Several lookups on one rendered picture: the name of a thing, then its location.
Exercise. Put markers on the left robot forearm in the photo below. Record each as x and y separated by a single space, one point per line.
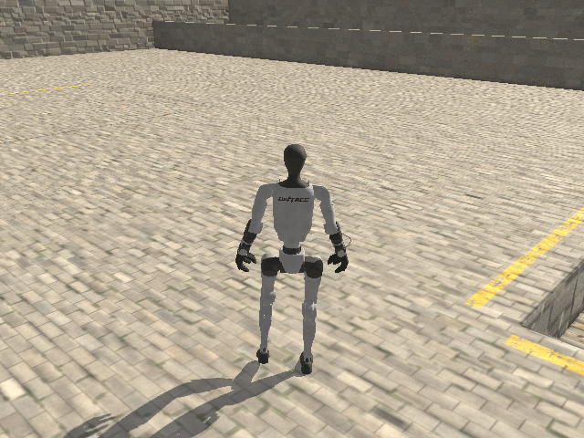
246 241

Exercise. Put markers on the right robot upper arm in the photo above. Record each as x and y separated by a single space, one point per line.
327 208

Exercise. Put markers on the right robot forearm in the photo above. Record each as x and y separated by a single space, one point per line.
338 243

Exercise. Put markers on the robot torso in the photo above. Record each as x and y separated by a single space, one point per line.
293 212

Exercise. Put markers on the right robot hand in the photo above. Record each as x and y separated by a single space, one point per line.
336 259

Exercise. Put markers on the left robot hand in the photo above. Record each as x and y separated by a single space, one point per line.
246 258

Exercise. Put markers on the left robot shin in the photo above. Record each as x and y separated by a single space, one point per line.
265 319

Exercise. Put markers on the left robot upper arm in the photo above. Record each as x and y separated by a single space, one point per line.
264 192

